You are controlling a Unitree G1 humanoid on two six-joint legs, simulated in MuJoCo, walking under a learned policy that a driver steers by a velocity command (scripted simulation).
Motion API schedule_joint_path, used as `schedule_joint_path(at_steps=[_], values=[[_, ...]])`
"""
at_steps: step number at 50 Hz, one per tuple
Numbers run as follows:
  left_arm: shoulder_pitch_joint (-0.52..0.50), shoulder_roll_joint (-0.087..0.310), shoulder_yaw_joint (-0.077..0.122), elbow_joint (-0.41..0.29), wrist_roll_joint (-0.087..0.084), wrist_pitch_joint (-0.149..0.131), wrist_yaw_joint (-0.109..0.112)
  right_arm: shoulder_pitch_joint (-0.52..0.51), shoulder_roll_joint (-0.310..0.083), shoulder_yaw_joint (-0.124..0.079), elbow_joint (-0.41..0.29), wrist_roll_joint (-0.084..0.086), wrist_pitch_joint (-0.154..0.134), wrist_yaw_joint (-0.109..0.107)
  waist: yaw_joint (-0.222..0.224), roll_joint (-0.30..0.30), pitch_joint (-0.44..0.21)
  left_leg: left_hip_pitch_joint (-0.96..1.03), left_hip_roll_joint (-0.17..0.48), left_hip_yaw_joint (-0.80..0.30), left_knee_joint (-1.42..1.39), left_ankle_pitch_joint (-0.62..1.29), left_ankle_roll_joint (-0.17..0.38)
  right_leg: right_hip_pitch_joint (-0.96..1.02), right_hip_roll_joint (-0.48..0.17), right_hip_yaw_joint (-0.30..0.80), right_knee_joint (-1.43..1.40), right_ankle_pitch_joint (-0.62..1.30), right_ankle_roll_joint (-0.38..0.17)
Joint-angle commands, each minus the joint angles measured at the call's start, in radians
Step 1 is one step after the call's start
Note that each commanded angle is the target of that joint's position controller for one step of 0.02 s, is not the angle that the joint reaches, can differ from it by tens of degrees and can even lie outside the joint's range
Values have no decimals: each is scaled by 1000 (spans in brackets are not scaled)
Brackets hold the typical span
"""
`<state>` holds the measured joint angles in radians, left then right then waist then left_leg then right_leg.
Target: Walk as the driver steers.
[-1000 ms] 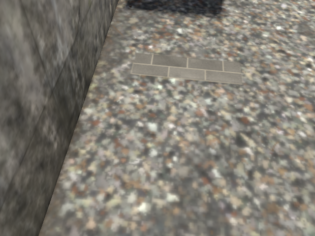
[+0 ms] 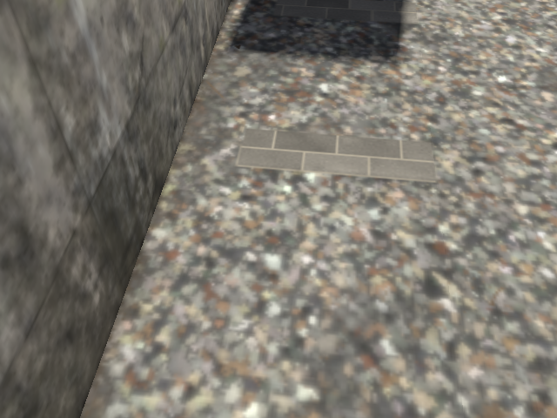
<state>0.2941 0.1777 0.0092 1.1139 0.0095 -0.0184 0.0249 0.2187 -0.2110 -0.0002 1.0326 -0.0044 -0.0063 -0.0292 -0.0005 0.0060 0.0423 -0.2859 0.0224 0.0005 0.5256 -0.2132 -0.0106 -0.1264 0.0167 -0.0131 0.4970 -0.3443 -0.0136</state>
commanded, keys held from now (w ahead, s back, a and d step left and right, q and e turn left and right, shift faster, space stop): w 1.00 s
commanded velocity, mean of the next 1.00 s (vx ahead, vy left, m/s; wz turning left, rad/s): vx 0.38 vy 0.00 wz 0.00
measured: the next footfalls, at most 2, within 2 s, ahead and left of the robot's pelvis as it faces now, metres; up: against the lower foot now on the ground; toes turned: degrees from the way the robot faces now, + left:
right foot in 0.76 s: +0.46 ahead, -0.14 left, +0.00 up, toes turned -2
left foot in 1.26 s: +0.71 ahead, +0.08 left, +0.00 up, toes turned +2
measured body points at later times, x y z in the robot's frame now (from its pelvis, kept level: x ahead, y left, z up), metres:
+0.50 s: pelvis +0.13 +0.03 +0.01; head +0.13 +0.04 +0.46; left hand +0.24 +0.29 -0.12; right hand +0.06 -0.22 -0.13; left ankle +0.06 +0.12 -0.73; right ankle +0.19 -0.13 -0.66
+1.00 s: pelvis +0.40 -0.06 +0.01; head +0.41 -0.06 +0.46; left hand +0.43 +0.20 -0.13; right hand +0.52 -0.32 -0.11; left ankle +0.45 +0.11 -0.65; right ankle +0.42 -0.14 -0.73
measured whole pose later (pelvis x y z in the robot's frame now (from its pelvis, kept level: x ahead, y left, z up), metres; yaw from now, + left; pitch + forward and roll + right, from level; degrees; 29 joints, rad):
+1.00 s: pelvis +0.40 -0.06 +0.01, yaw +0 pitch +0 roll -1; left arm 0.31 0.23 0.04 0.98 0.01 -0.11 -0.04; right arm 0.20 -0.28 -0.05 0.88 0.02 -0.08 -0.01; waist 0.04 0.04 0.02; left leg -0.61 0.12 -0.03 1.10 -0.23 0.04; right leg -0.18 0.07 -0.06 0.33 -0.15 -0.08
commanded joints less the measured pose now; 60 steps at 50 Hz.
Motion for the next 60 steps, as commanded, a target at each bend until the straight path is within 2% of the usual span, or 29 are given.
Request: schedule_joint_path(at_steps=[1, 4, 7, 8, 10, 12, 13, 14, 15, 16, 17, 19, 20, 22, 27, 33, 35, 37, 38, 39, 40, 41, 42, 43, 45, 49, 53, 56, 60], values=[[91, 80, 12, 1, -2, -4, 3, 47, -89, -15, -12, 0, -6, -4, 2, -8, -6, 106, 8, -5, -61, 3, 26, -134, -29, 24, -128, 29, -20], [91, 129, 31, -24, -23, -6, 9, 27, -113, -28, -19, 14, -13, -11, 16, -50, 90, -31, -36, 28, 16, -400, 51, -213, -65, 104, -171, -420, -99], [131, 198, 56, -34, -39, -41, -1, -55, -62, -19, -62, 30, -60, 8, 46, -172, 180, -245, -21, 54, 233, -186, 65, -116, -300, 420, -329, -490, -217], [127, 192, 56, -39, -36, -50, -4, -65, -65, -20, -73, 33, -74, 16, 45, -169, 192, -282, 10, 28, 282, -191, 82, -106, -341, 465, -343, -437, -239], [94, 173, 52, -60, -39, -62, -13, -30, -73, -20, -71, 48, -97, 30, 12, -156, 197, -235, 29, 34, 192, -243, 101, -79, -305, 373, -308, -290, -207], [49, 168, 49, -82, -42, -57, -21, 127, -81, -36, -2, 45, -106, 37, -60, -117, 130, 105, -44, 101, -2, -101, 87, -196, -187, 211, -190, -137, -141], [23, 198, 55, -104, -36, -53, -18, 239, -111, -54, 34, 22, -108, 39, -105, -72, 59, 255, -26, 37, -13, -55, 95, -249, -131, 141, -41, 96, -118], [-7, 145, 41, -139, -33, -61, -18, 377, -194, -79, 56, 14, -111, 40, -144, 155, 2, 399, 149, -282, -173, -190, 186, -406, -12, -1, 294, 166, -52], [5, 81, 26, -168, -34, -82, -15, 484, -248, -86, 74, 4, -118, 52, -153, 355, -65, 510, 341, -698, -363, -239, 320, -582, 77, 18, 594, -178, -23], [-8, 108, 30, -180, -53, -99, -18, 378, -207, -71, 53, -1, -126, 52, -88, 209, -18, 450, 381, -715, -374, -301, 333, -661, 9, 119, 755, -203, -46], [-28, 119, 30, -186, -63, -106, -24, 274, -166, -62, 14, 6, -129, 52, -60, 120, 47, 395, 349, -579, -363, -266, 300, -702, -47, 119, 801, -115, -71], [-41, 140, 44, -184, -43, -104, -21, 176, -132, -46, -24, 7, -126, 58, -21, 21, 69, 319, 277, -369, -396, -84, 235, -664, -122, 95, 690, 60, -83], [-42, 146, 51, -183, -35, -96, -23, 182, -105, -36, -22, 3, -119, 58, -13, 31, 59, 305, 239, -285, -410, 12, 212, -620, -135, 79, 639, 99, -72], [-30, 106, 48, -178, -27, -85, -30, 249, -122, -39, 7, 10, -109, 48, -4, 49, 39, 315, 216, -202, -409, 161, 205, -602, -133, 48, 573, 132, -37], [-232, 83, 34, -268, -23, -82, -37, 278, -168, -48, -5, 5, -88, 24, -42, 83, 81, 249, 200, -100, -437, 190, 201, -618, -110, 7, 305, 326, 25], [-357, 124, 32, -346, -32, -81, -63, 289, -182, -59, -20, 17, -84, 28, -45, 102, 143, 281, 244, -42, -423, 167, 178, -533, -78, 2, 131, 365, -22], [-301, 170, 54, -345, -28, -85, -77, 262, -186, -59, -32, 10, -77, 22, -2, 131, 96, 315, 244, -14, -318, 403, 150, -407, -44, -29, 99, 318, -53], [-56, 235, 97, -279, -39, -92, -76, 236, -203, -61, -35, 3, -61, 14, 133, 136, -54, 281, 202, 34, -1, 683, 104, -105, 18, -72, 110, 244, -98], [129, 299, 121, -229, -40, -91, -66, 241, -170, -45, -53, -5, -59, 11, 206, 57, -165, 85, 151, 57, 309, 552, 67, 170, -73, 61, 109, 189, -150], [202, 404, 132, -206, -22, -93, -64, 385, 4, -1, -73, -11, -82, 19, 104, -298, -319, -236, -50, 16, 732, -221, 22, 458, -329, 564, -17, 8, -297], [182, 323, 108, -211, -9, -102, -75, 433, -30, -7, -55, 46, -114, 25, 97, -332, -428, -372, -94, -159, 936, -348, 41, 504, -417, 932, -267, -155, -358], [80, 251, 92, -218, -20, -108, -75, 278, -136, -34, -102, 74, -133, 27, 86, -232, -239, -471, -29, -144, 982, -278, 65, 375, -377, 775, -271, -110, -282], [4, 199, 77, -234, -21, -105, -72, 154, -168, -40, -143, 74, -141, 25, 91, -122, -166, -456, 33, -119, 921, -180, 82, 236, -346, 564, -244, 48, -244], [-72, 171, 64, -244, -8, -105, -73, 122, -173, -49, -144, 51, -135, 18, 48, -47, -129, -378, 86, -105, 845, -106, 81, 84, -304, 431, -247, 198, -221], [-110, 139, 52, -230, 11, -108, -74, 157, -142, -60, -139, 34, -99, 21, -15, -89, -97, -247, 130, -104, 748, -66, 80, -75, -246, 294, -297, 269, -212], [-56, 190, 60, -193, -1, -113, -53, 93, -109, -65, -170, 17, -64, 15, -29, -58, -13, -283, 137, -65, 551, 17, 41, -147, -225, 183, -384, 301, -239], [-2, 215, 66, -183, -8, -96, -28, -73, -98, -64, -220, 14, -71, 22, 19, -46, 20, -341, 118, -38, 246, 219, 18, -68, -207, 132, -409, 276, -213], [26, 228, 65, -165, -9, -88, -25, -154, -82, -51, -229, 10, -80, 33, 48, -62, 45, -277, 72, 4, 85, 263, 10, -43, -187, 70, -363, 459, -199], [59, 234, 68, -135, -17, -66, -23, -189, -121, -50, -240, 15, -91, 44, 49, -75, 15, -218, 34, 8, 2, 227, 28, 77, -215, 68, -233, 631, -180]])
